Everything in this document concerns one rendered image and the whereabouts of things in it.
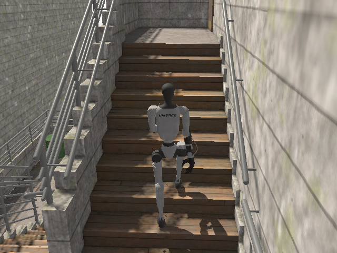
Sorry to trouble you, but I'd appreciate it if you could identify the right robot hand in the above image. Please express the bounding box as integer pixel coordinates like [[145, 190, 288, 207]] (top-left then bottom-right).
[[182, 158, 195, 174]]

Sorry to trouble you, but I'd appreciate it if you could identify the left robot foot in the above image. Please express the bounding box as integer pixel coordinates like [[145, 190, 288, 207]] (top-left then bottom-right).
[[157, 217, 165, 228]]

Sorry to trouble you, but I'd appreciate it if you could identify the right robot upper arm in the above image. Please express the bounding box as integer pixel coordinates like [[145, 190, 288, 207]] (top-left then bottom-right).
[[179, 106, 190, 137]]

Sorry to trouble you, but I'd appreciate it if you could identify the left robot upper arm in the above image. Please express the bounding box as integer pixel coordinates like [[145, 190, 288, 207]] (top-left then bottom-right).
[[147, 105, 157, 132]]

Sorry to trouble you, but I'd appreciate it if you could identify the humanoid robot head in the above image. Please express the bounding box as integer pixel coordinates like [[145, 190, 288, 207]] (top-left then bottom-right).
[[159, 83, 177, 109]]

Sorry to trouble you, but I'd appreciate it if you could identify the robot right forearm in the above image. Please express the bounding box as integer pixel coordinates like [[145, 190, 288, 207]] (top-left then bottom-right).
[[184, 129, 194, 158]]

